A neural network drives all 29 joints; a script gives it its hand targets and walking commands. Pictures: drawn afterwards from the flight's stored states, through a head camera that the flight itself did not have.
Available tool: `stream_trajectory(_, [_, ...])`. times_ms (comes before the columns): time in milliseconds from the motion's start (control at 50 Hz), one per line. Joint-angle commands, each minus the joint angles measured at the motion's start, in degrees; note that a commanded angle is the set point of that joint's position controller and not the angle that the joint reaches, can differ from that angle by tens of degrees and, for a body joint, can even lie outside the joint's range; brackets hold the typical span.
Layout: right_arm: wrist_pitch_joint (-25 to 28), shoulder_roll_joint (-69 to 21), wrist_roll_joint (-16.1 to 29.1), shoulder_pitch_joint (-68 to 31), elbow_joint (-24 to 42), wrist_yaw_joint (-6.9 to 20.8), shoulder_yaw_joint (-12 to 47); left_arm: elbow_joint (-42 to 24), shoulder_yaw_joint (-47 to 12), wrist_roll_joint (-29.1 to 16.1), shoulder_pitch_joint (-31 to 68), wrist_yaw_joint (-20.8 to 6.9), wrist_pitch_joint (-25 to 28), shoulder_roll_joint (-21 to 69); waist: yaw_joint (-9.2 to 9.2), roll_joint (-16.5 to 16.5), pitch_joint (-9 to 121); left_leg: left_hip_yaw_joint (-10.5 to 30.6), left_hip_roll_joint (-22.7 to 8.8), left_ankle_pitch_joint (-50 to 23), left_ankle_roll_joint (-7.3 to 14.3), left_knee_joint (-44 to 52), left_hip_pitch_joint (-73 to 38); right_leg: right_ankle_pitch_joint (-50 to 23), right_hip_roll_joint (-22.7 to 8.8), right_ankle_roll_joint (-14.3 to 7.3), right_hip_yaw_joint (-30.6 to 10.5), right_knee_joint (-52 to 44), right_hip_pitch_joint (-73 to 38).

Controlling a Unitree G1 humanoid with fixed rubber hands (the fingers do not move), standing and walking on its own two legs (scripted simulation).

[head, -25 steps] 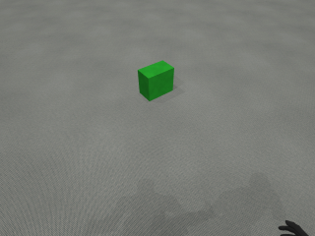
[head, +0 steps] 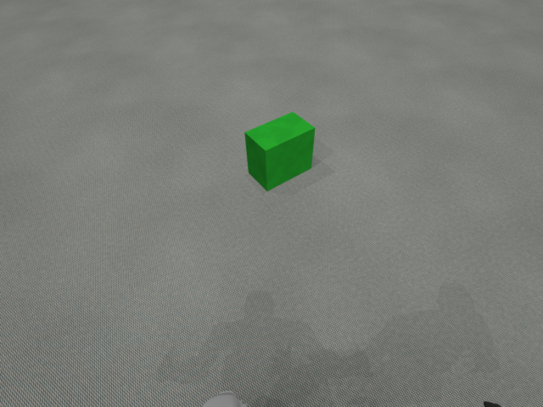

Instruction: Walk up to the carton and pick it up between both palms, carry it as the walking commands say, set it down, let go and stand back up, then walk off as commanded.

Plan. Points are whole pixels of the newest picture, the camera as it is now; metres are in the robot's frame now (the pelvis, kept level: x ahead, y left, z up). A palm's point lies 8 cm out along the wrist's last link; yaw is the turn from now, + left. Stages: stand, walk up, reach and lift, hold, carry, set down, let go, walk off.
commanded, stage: walk up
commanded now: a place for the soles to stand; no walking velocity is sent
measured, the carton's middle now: (280, 151) +1.39 -0.01 -0.62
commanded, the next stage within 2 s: none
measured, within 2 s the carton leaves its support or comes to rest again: neither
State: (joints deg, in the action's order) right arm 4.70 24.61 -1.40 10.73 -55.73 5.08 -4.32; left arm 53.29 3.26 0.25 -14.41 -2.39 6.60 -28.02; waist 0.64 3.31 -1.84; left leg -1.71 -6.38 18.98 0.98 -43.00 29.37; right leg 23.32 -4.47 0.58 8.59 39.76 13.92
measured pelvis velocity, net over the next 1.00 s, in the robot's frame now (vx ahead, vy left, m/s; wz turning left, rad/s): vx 0.42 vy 0.06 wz -0.06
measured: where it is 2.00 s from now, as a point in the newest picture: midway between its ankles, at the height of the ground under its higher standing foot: (257, 265)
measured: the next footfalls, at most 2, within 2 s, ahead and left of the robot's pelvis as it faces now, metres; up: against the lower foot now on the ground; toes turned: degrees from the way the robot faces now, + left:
left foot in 0.02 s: +0.17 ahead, +0.14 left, +0.00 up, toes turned +5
right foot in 0.28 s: +0.24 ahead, -0.11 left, +0.00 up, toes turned -9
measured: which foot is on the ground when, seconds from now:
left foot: up 0.00-0.00, down 0.02-0.28, up 0.30-0.50, down 0.52-0.90, up 0.92-1.00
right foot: down 0.00-0.02, up 0.04-0.26, down 0.28-0.54, up 0.56-0.84, down 0.86-1.00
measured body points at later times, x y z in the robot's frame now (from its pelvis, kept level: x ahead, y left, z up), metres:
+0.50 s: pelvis +0.22 +0.04 -0.01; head +0.22 +0.05 +0.44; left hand +0.29 +0.40 -0.10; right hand +0.30 -0.29 -0.11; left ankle +0.29 +0.16 -0.71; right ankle +0.20 -0.11 -0.71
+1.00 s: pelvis +0.42 +0.06 -0.01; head +0.44 +0.05 +0.44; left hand +0.58 +0.37 -0.10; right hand +0.45 -0.27 -0.13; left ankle +0.38 +0.19 -0.66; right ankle +0.52 -0.06 -0.71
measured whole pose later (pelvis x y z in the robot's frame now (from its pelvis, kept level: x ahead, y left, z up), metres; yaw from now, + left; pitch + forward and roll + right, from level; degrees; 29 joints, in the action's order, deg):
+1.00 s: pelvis +0.42 +0.06 -0.01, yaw -3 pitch -3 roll -2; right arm 3.6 24.4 0.0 15.6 -52.6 2.1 -3.7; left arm 49.2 3.0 0.2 -8.0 -1.5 6.4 -23.4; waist -2.1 3.3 -6.4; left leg 0.6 -2.6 27.1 2.1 -66.9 22.9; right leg 13.3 -2.0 -2.5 7.3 42.5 26.3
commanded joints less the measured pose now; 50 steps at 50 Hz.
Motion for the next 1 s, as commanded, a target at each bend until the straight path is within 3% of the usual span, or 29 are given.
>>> stream_trajectory(0, [1.8,22.6,-0.7,13.7,1.7,-2.6,-6.7,-6.8,0.0,-0.5,6.4,0.5,0.3,-5.6,-10.58,18.1,5.8,37.9,-14.1,35.6,10.7,30.1,-34.6,8.7,4.5,-3.7,-2.9,27.9,39.4])
stream_trajectory(20, [1.9,22.9,0.9,9.0,3.4,-2.6,-6.6,-5.7,1.9,0.2,7.4,1.0,0.1,-12.0,-9.42,8.5,3.3,44.7,-18.5,34.8,15.0,32.1,-30.4,5.8,1.7,-3.3,-9.3,32.0,38.1])
stream_trajectory(40, [1.5,20.7,1.5,5.8,4.5,-2.8,-6.0,-5.1,2.5,0.1,5.9,1.1,-0.2,-14.0,-7.43,2.3,0.7,39.8,-18.6,26.7,15.9,27.7,-27.6,3.4,-2.6,-2.7,-10.1,31.2,37.6])
stream_trajectory(100, [0.9,16.3,0.8,3.9,5.5,-3.2,-4.6,-2.5,2.3,0.3,2.8,1.2,0.8,-11.5,-5.16,2.2,3.4,25.2,-15.4,4.7,16.6,20.9,-23.7,6.4,-4.0,-1.5,-11.1,22.6,31.4])
stream_trajectory(140, [0.5,17.3,0.4,2.1,5.9,-3.0,-4.4,-1.8,2.2,-0.3,2.6,0.7,0.9,-11.1,-4.55,6.2,0.5,19.9,-14.5,8.6,15.9,22.2,-13.5,6.7,-4.3,-1.6,-8.6,14.0,24.6])
stream_trajectory(160, [0.5,17.9,0.5,-1.9,7.0,-2.8,-4.5,-2.3,2.4,-0.1,0.2,0.4,0.9,-10.7,-2.51,6.9,0.7,18.4,-15.5,9.3,14.9,21.4,-9.5,4.6,-3.7,-2.1,-8.6,9.6,18.7])
stream_trajectory(200, [0.2,15.3,0.8,-8.6,8.1,-2.2,-3.5,1.5,3.7,0.1,-9.8,0.7,1.8,-10.0,5.02,4.5,3.0,7.0,-7.8,10.9,9.2,9.0,2.1,-9.0,-0.3,-2.3,-6.0,-3.8,-1.7])
stream_trajectory(220, [0.2,10.6,0.5,-6.1,8.8,-2.0,-1.7,2.3,5.4,0.7,-14.6,1.2,2.1,-13.8,7.30,-8.4,6.9,0.1,-1.4,10.7,5.3,-5.1,11.4,-2.5,-2.7,-4.2,-14.8,-9.4,-13.8])
stream_trajectory(240, [0.3,7.4,0.4,-7.4,10.8,-2.1,-0.6,1.1,6.9,0.7,-15.6,2.1,2.0,-19.5,9.04,-22.4,6.0,-5.3,6.8,12.1,1.5,-20.8,24.0,22.0,-15.5,-7.8,-40.6,-25.0,-17.2])
stream_trajectory(260, [-0.2,11.9,0.0,-9.5,10.5,-2.4,-1.5,-1.0,6.7,0.7,-10.4,2.3,1.5,-22.1,6.36,-13.2,3.6,2.7,4.1,11.2,0.8,-25.8,26.7,37.3,-22.8,-14.4,-53.4,-30.8,-13.4])
stream_trajectory(280, [-0.2,15.2,0.0,-9.2,9.1,-2.5,-2.3,-2.1,6.5,0.4,-5.7,2.3,1.1,-21.0,4.36,-5.8,-0.4,6.0,1.2,7.8,0.4,-26.9,25.1,35.2,-21.6,-16.1,-50.5,-29.3,-10.4])
stream_trajectory(300, [0.4,14.6,0.3,-7.3,8.0,-2.3,-3.0,-2.3,6.3,-0.1,-4.8,2.3,1.5,-19.3,2.58,-4.5,-0.2,6.6,-0.3,5.0,0.3,-24.4,23.1,24.4,-19.1,-16.7,-43.3,-25.4,-9.3])
stream_trajectory(400, [1.5,15.8,0.2,-3.8,5.1,-1.7,-3.6,-4.0,4.8,-0.1,0.3,1.7,1.1,-17.1,1.10,-10.2,0.3,5.5,-1.7,11.7,0.6,-8.6,9.5,6.9,-20.6,-18.1,-29.6,-19.4,0.8])
stream_trajectory(420, [1.7,13.9,0.3,-2.3,4.9,-1.5,-3.5,-4.5,4.8,0.1,2.1,1.6,1.2,-16.5,-0.16,-12.4,0.3,5.7,-1.8,10.7,0.7,-3.0,5.3,0.6,-19.1,-16.6,-25.9,-16.3,2.7])
stream_trajectory(460, [2.2,13.2,0.3,5.0,2.0,-1.9,-4.1,-3.9,2.7,-0.5,3.8,1.1,0.4,-12.4,-4.73,-7.8,3.6,-2.2,4.1,-1.6,-0.1,7.8,-16.2,-4.6,-10.3,-11.3,-11.5,-1.4,13.5])
stream_trajectory(480, [2.5,17.9,-0.4,13.5,-0.1,-2.9,-5.8,-5.2,0.8,-0.6,3.6,1.1,0.3,-7.2,-8.72,9.5,7.8,7.8,1.0,7.0,2.4,14.7,-30.6,-10.7,-4.3,-7.0,-4.2,18.1,24.1])
stream_trajectory(500, [2.5,22.2,-0.9,15.3,1.6,-3.9,-6.4,-6.5,-0.2,-1.3,4.3,1.2,0.5,-2.4,-9.91,19.7,6.8,36.8,-11.6,17.9,9.1,25.9,-37.9,5.2,4.6,-3.2,-4.6,31.8,39.9])
stream_trajectory(520, [2.4,24.4,0.8,11.3,3.8,-4.1,-6.4,-6.4,1.9,-0.7,7.5,1.8,0.1,-9.7,-9.22,5.5,5.1,47.7,-17.2,18.9,13.9,29.0,-34.2,5.4,4.0,-3.1,-11.6,33.6,40.2])
stream_trajectory(540, [2.0,22.1,2.0,8.8,3.8,-3.9,-6.3,-5.4,2.4,-0.2,7.3,2.1,-0.3,-12.7,-7.77,-0.9,2.6,44.5,-19.4,11.7,15.6,24.9,-31.7,2.3,-0.8,-2.5,-13.5,33.1,39.5])
stream_trajectory(600, [2.0,15.5,1.8,6.2,5.6,-4.6,-4.2,-3.4,1.9,-0.5,4.1,1.8,0.2,-10.1,-4.43,-0.6,-0.3,22.8,-14.2,-18.5,14.1,18.0,-27.6,1.1,-3.1,-2.0,-13.6,27.1,36.9])
stream_trajectory(620, [2.3,14.4,2.3,6.3,5.9,-4.6,-4.2,-2.6,1.6,-1.0,2.8,1.4,0.0,-9.7,-3.90,0.3,-0.4,17.7,-11.9,-24.0,11.1,18.0,-25.8,-2.1,-3.1,-1.6,-13.0,24.0,34.4])
stream_trajectory(700, [2.3,15.2,1.5,6.5,6.5,-4.2,-3.8,-5.1,1.3,-0.8,6.9,0.5,0.3,-7.7,-4.63,5.6,-3.0,10.7,-12.1,-35.0,12.9,19.2,-21.8,-4.3,-3.4,-1.8,-6.1,8.5,26.0])
stream_trajectory(740, [1.9,14.5,1.6,3.6,8.1,-4.1,-3.3,-4.7,1.5,-0.7,6.2,0.0,0.3,-6.8,-3.53,5.9,0.1,7.4,-9.5,-34.0,10.9,18.2,-20.1,-8.9,-1.1,-2.2,-4.4,2.4,17.6])
stream_trajectory(800, [1.4,13.1,2.2,-0.3,9.8,-3.5,-2.9,-3.0,3.5,0.6,-2.6,0.4,0.1,-8.6,3.11,3.0,6.0,2.2,-5.1,-24.9,8.1,7.2,-7.4,-15.8,3.4,-4.2,-2.1,-3.6,-7.2])
stream_trajectory(820, [1.5,10.2,2.2,0.4,10.8,-3.4,-1.7,-0.9,5.4,0.3,-8.5,0.9,0.1,-12.4,6.77,-7.6,9.4,-1.4,-0.9,-21.6,5.5,-6.0,3.0,-7.4,-1.3,-7.4,-11.4,-7.5,-20.4])
stream_trajectory(840, [1.4,8.3,2.2,3.5,11.6,-3.1,-1.0,-1.5,6.7,0.5,-13.0,1.5,0.4,-17.3,8.45,-18.3,12.7,-4.2,6.6,-7.2,2.3,-23.5,12.0,10.0,-16.7,-15.2,-36.1,-17.8,-25.4])
stream_trajectory(860, [0.8,12.5,1.7,1.7,11.8,-3.4,-1.8,-3.3,6.7,0.0,-11.8,1.7,0.3,-19.3,7.23,-14.9,12.5,1.7,6.2,9.9,2.2,-29.4,14.8,20.9,-22.9,-20.4,-50.6,-24.1,-23.5])
stream_trajectory(900, [0.8,14.1,1.4,2.1,9.1,-3.8,-3.1,-4.8,5.4,-0.6,-3.8,2.1,0.3,-14.9,3.90,-5.0,4.2,6.7,1.5,7.2,1.6,-29.6,14.0,18.5,-19.7,-19.0,-40.1,-24.0,-11.9])
stream_trajectory(980, [0.4,13.3,0.9,8.4,5.1,-2.4,-3.2,-6.6,5.0,0.5,2.4,1.2,0.2,-14.0,-0.16,-10.7,1.7,3.9,-0.6,12.0,-0.1,-12.3,2.6,12.5,-17.9,-17.4,-26.9,-23.1,4.1])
